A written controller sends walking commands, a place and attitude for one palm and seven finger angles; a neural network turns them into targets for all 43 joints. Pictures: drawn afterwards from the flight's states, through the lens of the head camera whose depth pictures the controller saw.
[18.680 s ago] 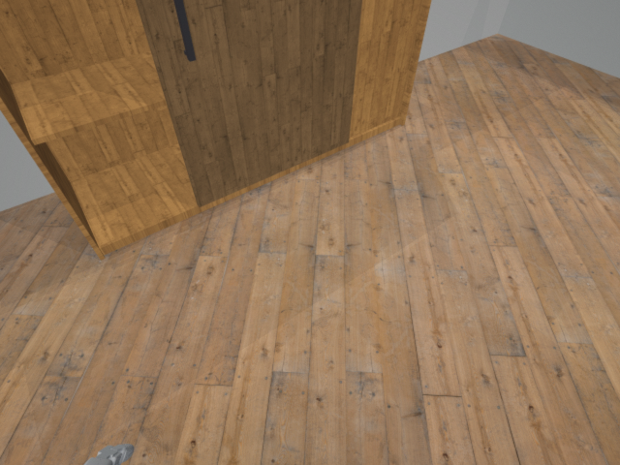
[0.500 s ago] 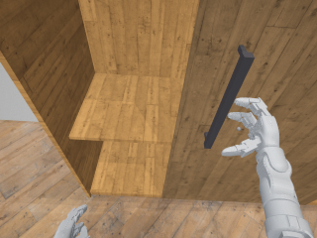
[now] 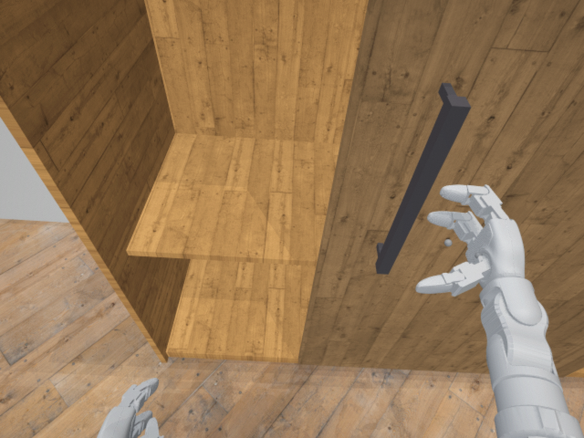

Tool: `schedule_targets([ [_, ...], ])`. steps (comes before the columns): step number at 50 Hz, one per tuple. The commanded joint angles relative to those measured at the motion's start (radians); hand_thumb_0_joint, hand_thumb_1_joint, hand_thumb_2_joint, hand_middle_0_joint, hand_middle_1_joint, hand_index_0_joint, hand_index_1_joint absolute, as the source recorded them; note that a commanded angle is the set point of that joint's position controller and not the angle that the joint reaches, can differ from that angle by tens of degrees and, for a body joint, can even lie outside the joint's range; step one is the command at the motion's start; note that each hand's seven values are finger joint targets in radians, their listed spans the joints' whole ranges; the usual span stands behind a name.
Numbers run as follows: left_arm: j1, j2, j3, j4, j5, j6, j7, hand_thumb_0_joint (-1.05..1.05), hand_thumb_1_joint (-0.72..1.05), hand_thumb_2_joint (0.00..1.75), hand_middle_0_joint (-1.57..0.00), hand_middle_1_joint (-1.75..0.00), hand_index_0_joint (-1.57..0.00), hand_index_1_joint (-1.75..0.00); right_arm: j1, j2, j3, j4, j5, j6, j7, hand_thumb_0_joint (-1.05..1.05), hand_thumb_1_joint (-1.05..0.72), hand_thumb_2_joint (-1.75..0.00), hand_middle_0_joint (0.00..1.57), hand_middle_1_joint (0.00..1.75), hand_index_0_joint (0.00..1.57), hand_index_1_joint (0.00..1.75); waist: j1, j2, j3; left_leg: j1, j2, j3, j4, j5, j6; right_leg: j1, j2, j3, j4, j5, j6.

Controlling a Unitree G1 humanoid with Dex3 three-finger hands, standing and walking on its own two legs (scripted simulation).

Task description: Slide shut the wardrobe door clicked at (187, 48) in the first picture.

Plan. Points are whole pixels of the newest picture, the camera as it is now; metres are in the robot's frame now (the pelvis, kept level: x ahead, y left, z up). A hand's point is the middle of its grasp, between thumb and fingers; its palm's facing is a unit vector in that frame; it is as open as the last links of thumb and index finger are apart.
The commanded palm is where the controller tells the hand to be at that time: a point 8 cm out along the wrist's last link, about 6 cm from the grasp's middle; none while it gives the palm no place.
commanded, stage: move the hooked fingers beside the handle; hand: right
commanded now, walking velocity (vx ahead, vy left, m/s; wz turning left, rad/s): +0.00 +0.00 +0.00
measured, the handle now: (408, 196) +0.44 -0.12 +0.12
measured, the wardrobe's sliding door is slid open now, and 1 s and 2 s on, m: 0.43 0.43 0.43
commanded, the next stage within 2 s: feel for the door with the fingertips in 0.80 s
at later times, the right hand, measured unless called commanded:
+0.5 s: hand (443, 241) +0.37 -0.16 +0.10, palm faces -0.03 +1.00 -0.04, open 13.9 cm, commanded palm +0.34 -0.22 +0.10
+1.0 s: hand (450, 243) +0.36 -0.17 +0.11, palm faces -0.04 +1.00 -0.03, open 14.0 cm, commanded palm +0.34 -0.22 +0.10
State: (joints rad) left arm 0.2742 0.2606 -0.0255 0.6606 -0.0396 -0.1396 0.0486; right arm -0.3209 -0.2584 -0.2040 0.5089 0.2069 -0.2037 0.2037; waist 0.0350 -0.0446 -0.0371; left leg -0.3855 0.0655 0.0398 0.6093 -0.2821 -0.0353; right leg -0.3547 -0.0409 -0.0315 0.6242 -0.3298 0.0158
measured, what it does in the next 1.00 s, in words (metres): stands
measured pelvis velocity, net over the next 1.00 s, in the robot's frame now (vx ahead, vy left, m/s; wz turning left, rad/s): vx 0.00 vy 0.00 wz -0.01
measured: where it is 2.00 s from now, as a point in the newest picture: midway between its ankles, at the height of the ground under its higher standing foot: outside the picture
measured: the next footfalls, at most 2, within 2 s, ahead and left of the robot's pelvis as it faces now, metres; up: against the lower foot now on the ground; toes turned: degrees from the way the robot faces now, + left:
none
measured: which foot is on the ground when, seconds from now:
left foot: down 0.00-1.00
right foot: down 0.00-1.00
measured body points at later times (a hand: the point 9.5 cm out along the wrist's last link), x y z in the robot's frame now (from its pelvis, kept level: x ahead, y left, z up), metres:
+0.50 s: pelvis +0.01 +0.00 +0.00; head +0.02 +0.02 +0.45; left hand +0.13 +0.25 -0.11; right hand +0.36 -0.22 +0.11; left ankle +0.02 +0.14 -0.73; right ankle -0.01 -0.13 -0.73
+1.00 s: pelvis +0.00 +0.00 +0.00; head +0.01 +0.02 +0.45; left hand +0.14 +0.25 -0.10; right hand +0.36 -0.22 +0.11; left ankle +0.02 +0.14 -0.73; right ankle -0.01 -0.13 -0.73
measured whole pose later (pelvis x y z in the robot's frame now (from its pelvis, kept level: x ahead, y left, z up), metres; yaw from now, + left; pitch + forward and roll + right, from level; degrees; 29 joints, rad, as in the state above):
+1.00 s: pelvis +0.00 +0.00 +0.00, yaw -1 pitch +3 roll +0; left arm 0.25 0.27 -0.03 0.65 -0.04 -0.14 0.06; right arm -0.36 -0.27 -0.20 0.54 0.22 -0.18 0.23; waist 0.03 -0.04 -0.03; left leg -0.39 0.07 0.05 0.62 -0.28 -0.03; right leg -0.36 -0.04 -0.02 0.64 -0.33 0.02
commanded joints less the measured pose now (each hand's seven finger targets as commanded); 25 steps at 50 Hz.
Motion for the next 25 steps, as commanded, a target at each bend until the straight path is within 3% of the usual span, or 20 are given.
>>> schedule_targets([
  [1, -0.051, 0.130, 0.045, -0.134, -0.004, -0.057, 0.015, 0.00, 0.90, 0.90, -0.20, -0.30, -0.20, -0.30, -0.367, -0.185, -0.049, -0.225, 0.018, -0.063, 0.019, 0.00, 0.50, -0.30, 0.30, 1.20, 0.30, 1.20, 0.005, 0.036, -0.243, 0.136, -0.057, 0.017, -0.062, 0.251, 0.047, 0.061, 0.038, 0.017, -0.086, 0.207, -0.026],
  [3, -0.056, 0.126, 0.042, -0.138, -0.006, -0.057, 0.016, 0.00, 0.90, 0.90, -0.20, -0.30, -0.20, -0.30, -0.372, -0.155, -0.023, -0.221, 0.019, -0.059, 0.023, 0.00, 0.50, -0.30, 0.30, 1.20, 0.30, 1.20, 0.012, 0.018, -0.233, 0.115, -0.058, 0.020, -0.064, 0.225, 0.046, 0.065, 0.039, 0.019, -0.090, 0.184, -0.026],
  [5, -0.053, 0.132, 0.042, -0.133, -0.006, -0.055, 0.019, 0.00, 0.90, 0.90, -0.20, -0.30, -0.20, -0.30, -0.391, -0.164, -0.033, -0.193, 0.022, -0.052, 0.023, 0.00, 0.50, -0.30, 0.30, 1.20, 0.30, 1.20, 0.015, 0.053, -0.225, 0.107, -0.057, 0.021, -0.065, 0.207, 0.046, 0.052, 0.039, 0.022, -0.088, 0.165, -0.027],
  [6, -0.049, 0.138, 0.046, -0.127, -0.005, -0.052, 0.020, 0.00, 0.90, 0.90, -0.20, -0.30, -0.20, -0.30, -0.392, -0.217, -0.074, -0.188, 0.021, -0.053, 0.018, 0.00, 0.50, -0.30, 0.30, 1.20, 0.30, 1.20, 0.010, 0.078, -0.232, 0.121, -0.058, 0.015, -0.069, 0.205, 0.045, 0.044, 0.038, 0.020, -0.082, 0.163, -0.029],
  [10, -0.054, 0.128, 0.042, -0.139, -0.004, -0.050, 0.022, 0.00, 0.90, 0.90, -0.20, -0.30, -0.20, -0.30, -0.433, -0.199, -0.053, -0.211, 0.012, -0.063, 0.024, 0.00, 0.50, -0.30, 0.30, 1.20, 0.30, 1.20, 0.008, -0.002, -0.273, 0.125, -0.054, 0.014, -0.052, 0.239, 0.049, 0.069, 0.043, 0.020, -0.078, 0.201, -0.026],
  [12, -0.047, 0.124, 0.042, -0.140, -0.001, -0.051, 0.017, 0.00, 0.90, 0.90, -0.20, -0.30, -0.20, -0.30, -0.400, -0.191, -0.050, -0.217, 0.011, -0.067, 0.020, 0.00, 0.50, -0.30, 0.30, 1.20, 0.30, 1.20, 0.002, -0.007, -0.288, 0.140, -0.057, 0.017, -0.047, 0.273, 0.050, 0.081, 0.041, 0.022, -0.073, 0.241, -0.025],
  [14, -0.045, 0.124, 0.045, -0.143, -0.001, -0.055, 0.013, 0.00, 0.90, 0.90, -0.20, -0.30, -0.20, -0.30, -0.385, -0.172, -0.042, -0.232, 0.018, -0.070, 0.019, 0.00, 0.50, -0.30, 0.30, 1.20, 0.30, 1.20, 0.002, 0.031, -0.303, 0.149, -0.058, 0.022, -0.041, 0.304, 0.049, 0.091, 0.038, 0.025, -0.073, 0.270, -0.024],
  [16, -0.044, 0.129, 0.046, -0.138, -0.003, -0.052, 0.009, 0.00, 0.90, 0.90, -0.20, -0.30, -0.20, -0.30, -0.348, -0.180, -0.046, -0.211, 0.015, -0.060, 0.014, 0.00, 0.50, -0.30, 0.30, 1.20, 0.30, 1.20, -0.001, 0.046, -0.274, 0.146, -0.058, 0.023, -0.045, 0.304, 0.049, 0.076, 0.036, 0.024, -0.073, 0.271, -0.024],
  [17, -0.043, 0.126, 0.045, -0.140, -0.003, -0.050, 0.006, 0.00, 0.90, 0.90, -0.20, -0.30, -0.20, -0.30, -0.336, -0.153, -0.033, -0.197, 0.016, -0.051, 0.013, 0.00, 0.50, -0.30, 0.30, 1.20, 0.30, 1.20, 0.003, 0.057, -0.262, 0.139, -0.059, 0.023, -0.050, 0.297, 0.045, 0.068, 0.037, 0.019, -0.078, 0.252, -0.026],
  [20, -0.052, 0.129, 0.046, -0.147, -0.004, -0.043, 0.006, 0.00, 0.90, 0.90, -0.20, -0.30, -0.20, -0.30, -0.320, -0.184, -0.063, -0.204, 0.012, -0.042, 0.008, 0.00, 0.50, -0.30, 0.30, 1.20, 0.30, 1.20, -0.004, 0.052, -0.242, 0.139, -0.056, 0.022, -0.051, 0.280, 0.045, 0.050, 0.038, 0.016, -0.084, 0.230, -0.026],
  [21, -0.050, 0.135, 0.046, -0.143, -0.002, -0.040, 0.006, 0.00, 0.90, 0.90, -0.20, -0.30, -0.20, -0.30, -0.312, -0.231, -0.098, -0.203, 0.008, -0.041, 0.003, 0.00, 0.50, -0.30, 0.30, 1.20, 0.30, 1.20, -0.016, 0.058, -0.243, 0.156, -0.055, 0.017, -0.052, 0.280, 0.048, 0.038, 0.039, 0.016, -0.081, 0.230, -0.027],
  [23, -0.056, 0.125, 0.047, -0.158, 0.001, -0.042, 0.006, 0.00, 0.90, 0.90, -0.20, -0.30, -0.20, -0.30, -0.313, -0.221, -0.096, -0.260, 0.011, -0.054, 0.005, 0.00, 0.50, -0.30, 0.30, 1.20, 0.30, 1.20, -0.016, 0.045, -0.284, 0.183, -0.056, 0.016, -0.046, 0.309, 0.047, 0.055, 0.040, 0.013, -0.084, 0.253, -0.028],
  [24, -0.062, 0.121, 0.045, -0.162, 0.001, -0.044, 0.006, 0.00, 0.90, 0.90, -0.20, -0.30, -0.20, -0.30, -0.304, -0.213, -0.091, -0.284, 0.013, -0.059, 0.008, 0.00, 0.50, -0.30, 0.30, 1.20, 0.30, 1.20, -0.019, 0.007, -0.298, 0.184, -0.055, 0.014, -0.046, 0.315, 0.048, 0.071, 0.042, 0.008, -0.082, 0.260, -0.028],
  [25, -0.062, 0.120, 0.044, -0.160, 0.000, -0.047, 0.008, 0.00, 0.90, 0.90, -0.20, -0.30, -0.20, -0.30, -0.318, -0.209, -0.084, -0.296, 0.016, -0.063, 0.011, 0.00, 0.50, -0.30, 0.30, 1.20, 0.30, 1.20, -0.010, 0.009, -0.289, 0.179, -0.055, 0.016, -0.047, 0.320, 0.048, 0.074, 0.040, 0.010, -0.081, 0.266, -0.027],
])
